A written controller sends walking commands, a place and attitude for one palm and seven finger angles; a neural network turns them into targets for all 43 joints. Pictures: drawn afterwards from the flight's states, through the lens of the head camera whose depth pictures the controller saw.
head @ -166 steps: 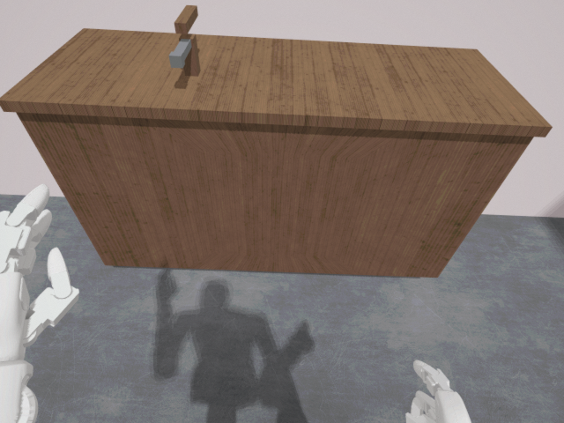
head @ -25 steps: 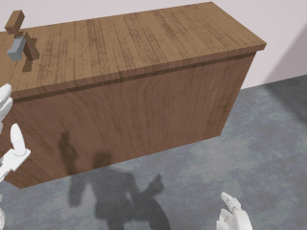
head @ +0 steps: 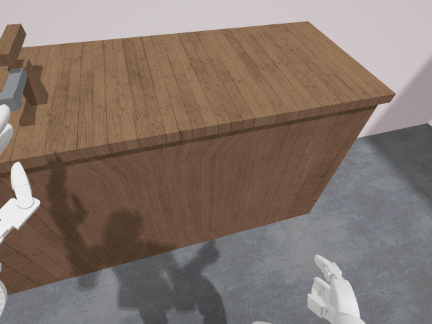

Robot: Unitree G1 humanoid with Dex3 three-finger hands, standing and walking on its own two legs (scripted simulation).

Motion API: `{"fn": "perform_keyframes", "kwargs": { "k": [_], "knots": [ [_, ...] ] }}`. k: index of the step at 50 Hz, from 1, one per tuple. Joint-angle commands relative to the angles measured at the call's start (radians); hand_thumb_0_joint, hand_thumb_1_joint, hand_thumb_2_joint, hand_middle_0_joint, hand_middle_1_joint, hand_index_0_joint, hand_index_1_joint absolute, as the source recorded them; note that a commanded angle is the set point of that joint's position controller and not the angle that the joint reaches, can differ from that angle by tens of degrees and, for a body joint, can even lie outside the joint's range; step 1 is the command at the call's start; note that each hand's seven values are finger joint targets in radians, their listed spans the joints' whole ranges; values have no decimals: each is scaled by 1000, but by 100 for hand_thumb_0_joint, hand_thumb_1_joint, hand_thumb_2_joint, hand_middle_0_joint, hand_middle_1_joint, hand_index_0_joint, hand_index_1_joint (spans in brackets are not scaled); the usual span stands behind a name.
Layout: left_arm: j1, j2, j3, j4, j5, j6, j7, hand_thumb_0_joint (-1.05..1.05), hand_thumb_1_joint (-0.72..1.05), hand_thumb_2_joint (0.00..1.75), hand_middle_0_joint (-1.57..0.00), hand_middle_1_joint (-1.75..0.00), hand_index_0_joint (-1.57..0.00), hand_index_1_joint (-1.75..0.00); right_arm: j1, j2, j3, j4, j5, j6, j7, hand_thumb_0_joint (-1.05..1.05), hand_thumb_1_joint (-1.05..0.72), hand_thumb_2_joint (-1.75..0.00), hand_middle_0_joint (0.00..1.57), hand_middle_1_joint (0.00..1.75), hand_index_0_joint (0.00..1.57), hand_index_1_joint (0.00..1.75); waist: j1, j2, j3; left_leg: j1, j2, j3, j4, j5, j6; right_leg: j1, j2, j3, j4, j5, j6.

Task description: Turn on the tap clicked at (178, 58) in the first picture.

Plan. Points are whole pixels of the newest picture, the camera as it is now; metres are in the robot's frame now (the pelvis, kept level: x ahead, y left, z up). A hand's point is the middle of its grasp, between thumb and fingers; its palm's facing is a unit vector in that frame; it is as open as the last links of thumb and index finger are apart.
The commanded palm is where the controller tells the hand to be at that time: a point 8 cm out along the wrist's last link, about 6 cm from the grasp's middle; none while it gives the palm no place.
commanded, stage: take the last steps up to it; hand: left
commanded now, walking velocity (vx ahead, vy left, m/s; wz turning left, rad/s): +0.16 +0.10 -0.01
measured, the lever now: (9, 101) +0.47 +0.42 +0.15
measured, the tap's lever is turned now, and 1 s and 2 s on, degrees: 0 0 0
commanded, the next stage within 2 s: come to a stop and stand still in 0.02 s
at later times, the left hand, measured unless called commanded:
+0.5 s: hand (39, 185) +0.26 +0.25 +0.18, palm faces +0.38 -0.84 -0.40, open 7.5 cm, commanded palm +0.20 +0.30 +0.19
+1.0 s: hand (34, 222) +0.21 +0.24 +0.18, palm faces +0.40 -0.85 -0.35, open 7.5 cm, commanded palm +0.16 +0.28 +0.19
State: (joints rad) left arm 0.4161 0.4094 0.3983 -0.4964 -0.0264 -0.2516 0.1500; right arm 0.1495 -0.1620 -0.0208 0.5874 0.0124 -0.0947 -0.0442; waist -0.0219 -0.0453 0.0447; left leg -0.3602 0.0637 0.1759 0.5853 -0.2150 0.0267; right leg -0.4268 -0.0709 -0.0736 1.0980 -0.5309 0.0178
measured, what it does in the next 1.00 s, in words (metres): steps on the spot: right foot, then left foot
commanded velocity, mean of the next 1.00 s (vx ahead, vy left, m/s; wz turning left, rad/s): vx -0.03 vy -0.01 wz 0.00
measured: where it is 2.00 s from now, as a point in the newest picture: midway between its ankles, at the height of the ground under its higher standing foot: outside the picture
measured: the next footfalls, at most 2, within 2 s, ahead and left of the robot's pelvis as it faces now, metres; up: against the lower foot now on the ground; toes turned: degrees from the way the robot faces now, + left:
right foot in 0.14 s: +0.06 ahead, -0.10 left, +0.00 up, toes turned -5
left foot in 0.42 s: +0.11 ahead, +0.12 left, +0.00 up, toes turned +0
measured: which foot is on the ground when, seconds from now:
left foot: down 0.00-0.16, up 0.18-0.40, down 0.42-1.00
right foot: up 0.00-0.12, down 0.14-1.00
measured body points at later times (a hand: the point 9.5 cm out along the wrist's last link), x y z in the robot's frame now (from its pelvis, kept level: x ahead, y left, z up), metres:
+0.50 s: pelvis +0.04 +0.02 +0.01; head +0.06 +0.03 +0.46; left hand +0.23 +0.30 +0.20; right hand +0.21 -0.23 -0.07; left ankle +0.07 +0.13 -0.72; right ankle +0.03 -0.09 -0.72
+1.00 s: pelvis +0.00 +0.00 +0.01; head -0.02 +0.00 +0.46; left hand +0.18 +0.28 +0.19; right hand +0.13 -0.24 -0.08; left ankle +0.07 +0.13 -0.72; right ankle +0.02 -0.09 -0.72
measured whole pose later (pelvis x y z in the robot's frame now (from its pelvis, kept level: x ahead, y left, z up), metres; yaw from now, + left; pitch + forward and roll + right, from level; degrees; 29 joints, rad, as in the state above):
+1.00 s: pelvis +0.00 +0.00 +0.01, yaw +0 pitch -3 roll -1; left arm 0.46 0.34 0.31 -0.45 -0.03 -0.15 0.15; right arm 0.27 -0.22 0.01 0.64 0.00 -0.04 -0.08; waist 0.00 0.02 0.01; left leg -0.31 0.06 0.02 0.54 -0.18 -0.01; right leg -0.21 0.03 -0.09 0.52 -0.26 -0.04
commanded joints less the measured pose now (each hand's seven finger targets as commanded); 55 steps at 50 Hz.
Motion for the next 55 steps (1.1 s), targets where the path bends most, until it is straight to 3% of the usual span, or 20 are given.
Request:
{"fn": "perform_keyframes", "kwargs": {
  "k": [1, 5, 6, 8, 9, 12, 14, 16, 19, 21, 23, 27, 33, 37, 40, 48, 52, 53, 54, 55],
  "knots": [
    [70, 109, 97, -252, -14, -59, 17, 0, 90, 90, -20, -30, -20, -30, -4, -149, -35, -110, 4, -57, -7, 0, -90, -90, 20, 30, 20, 30, 25, 298, -145, 51, 218, -197, -261, 60, 146, 73, 5, -48, -257, 79, 9],
    [13, 100, 78, -166, -4, -17, 25, 0, 90, 90, -20, -30, -20, -30, -2, -151, -23, -114, 5, -51, -32, 0, -90, -90, 20, 30, 20, 30, 28, 199, -146, -17, 168, -147, -163, -182, 75, 258, 33, -88, -549, 182, 8],
    [-18, 106, 75, -150, 2, -11, 26, 0, 90, 90, -20, -30, -20, -30, 1, -144, -19, -115, 2, -44, -35, 0, -90, -90, 20, 30, 20, 30, 21, 118, -126, -57, 128, -125, -86, -220, 46, 282, -5, -13, -648, 199, -13],
    [-74, 143, 94, -101, -2, 9, 27, 0, 90, 90, -20, -30, -20, -30, -4, -128, -7, -123, -8, -40, -34, 0, -90, -90, 20, 30, 20, 30, 21, -226, -74, -154, -43, -46, 220, -273, -32, 211, -259, 436, -828, 213, -131],
    [-105, 142, 73, -113, -10, 16, 28, 0, 90, 90, -20, -30, -20, -30, -27, -153, -22, -121, -3, -39, -24, 0, -90, -90, 20, 30, 20, 30, 31, -274, -68, -200, -40, -108, 380, -282, -43, 235, -327, 527, -851, 327, -175],
    [-98, 125, 55, -127, 7, -10, 36, 0, 90, 90, -20, -30, -20, -30, -33, -119, 16, -91, -7, -30, -21, 0, -90, -90, 20, 30, 20, 30, 15, -103, -111, -181, -8, -157, 407, -231, -60, 358, -274, 216, -695, 928, -165],
    [-73, 125, 58, -165, 15, -20, 37, 0, 90, 90, -20, -30, -20, -30, -59, -111, 17, -111, -11, -26, -32, 0, -90, -90, 20, 30, 20, 30, 24, -101, -136, -98, -26, -109, 240, -198, -54, 381, -230, 110, -649, 1056, -133],
    [-1, 127, 78, -194, 17, -23, 42, 0, 90, 90, -20, -30, -20, -30, -53, -107, 14, -132, -18, -17, -35, 0, -90, -90, 20, 30, 20, 30, 44, -98, -158, -47, -44, -76, 103, -131, -49, 401, -201, 84, -638, 1006, -131],
    [29, 135, 92, -271, 4, -18, 48, 0, 90, 90, -20, -30, -20, -30, -19, -124, -7, -150, -16, -1, -39, 0, -90, -90, 20, 30, 20, 30, 21, -12, -190, 135, -33, -92, -136, 124, -52, 343, -152, 69, -574, 830, -82],
    [32, 137, 88, -288, -3, -21, 46, 0, 90, 90, -20, -30, -20, -30, -14, -159, -21, -167, -8, 0, -41, 0, -90, -90, 20, 30, 20, 30, 39, 162, -203, 228, 131, -234, -169, 515, -3, 239, -30, 31, -508, 481, -14],
    [56, 124, 83, -247, -8, -24, 28, 0, 90, 90, -20, -30, -20, -30, 2, -150, -18, -163, -21, -4, -31, 0, -90, -90, 20, 30, 20, 30, 28, 345, -170, 230, 246, -379, -244, 684, 67, 118, 48, 15, -386, 46, 2],
    [29, 101, 49, -259, 0, -23, 22, 0, 90, 90, -20, -30, -20, -30, 26, -161, -29, -140, -18, -38, -4, 0, -90, -90, 20, 30, 20, 30, 21, 278, -208, 325, 229, -284, -179, 695, 64, 117, 64, 26, -467, 123, -6],
    [10, 100, 45, -210, -4, 14, 18, 0, 90, 90, -20, -30, -20, -30, -4, -163, -13, -148, -12, -34, -8, 0, -90, -90, 20, 30, 20, 30, 20, 211, -155, 100, 173, -220, -199, 223, 16, 318, 55, 19, -693, 308, 0],
    [6, 109, 46, -178, -23, 38, 14, 0, 90, 90, -20, -30, -20, -30, -14, -134, -5, -155, -8, -14, -16, 0, -90, -90, 20, 30, 20, 30, 18, -30, -114, 86, 10, -122, -28, -98, -43, 152, -96, 233, -818, 226, -72],
    [-46, 116, 38, -200, -21, 45, 26, 0, 90, 90, -20, -30, -20, -30, -28, -121, 12, -134, -14, -6, -27, 0, -90, -90, 20, 30, 20, 30, 13, -26, -89, 104, -4, -160, 17, -69, -37, 91, -136, 247, -840, 154, -100],
    [-62, 107, 18, -140, -2, 29, 21, 0, 90, 90, -20, -30, -20, -30, -32, -142, 8, -129, -12, -5, -40, 0, -90, -90, 20, 30, 20, 30, 19, 66, 8, 67, 30, -214, -139, -170, -14, 56, -43, 161, -830, -56, -51],
    [-43, 109, 27, -157, 2, 8, 23, 0, 90, 90, -20, -30, -20, -30, -18, -151, 2, -132, -14, -20, -38, 0, -90, -90, 20, 30, 20, 30, 23, 130, -25, 19, 52, -256, -232, -191, -8, 162, 9, 112, -771, 30, -36],
    [-1008, 894, 595, -340, 115, -86, -3, 0, 90, 90, -20, -30, -20, -30, 59, -194, -38, -119, -51, -78, -41, 0, -90, -90, 20, 30, 20, 30, 94, -83, 109, -80, 3, -163, -6, -14, 8, 73, -56, 236, -905, 391, 25],
    [-919, 654, 423, -85, 64, -70, -25, 0, 90, 90, -20, -30, -20, -30, 26, -125, 3, -64, 4, -81, -33, 0, -90, -90, 20, 30, 20, 30, 24, 1, -32, 87, -39, -152, 53, 7, -9, 82, -170, 232, -852, 375, -98],
    [-529, 285, 148, 209, 32, -49, -52, 0, 90, 90, -20, -30, -20, -30, 8, -113, 4, -79, -8, -108, -20, 0, -90, -90, 20, 30, 20, 30, 47, 53, -113, 161, -57, -177, 12, -32, -28, 85, -139, 282, -796, 377, -117]
  ]
}}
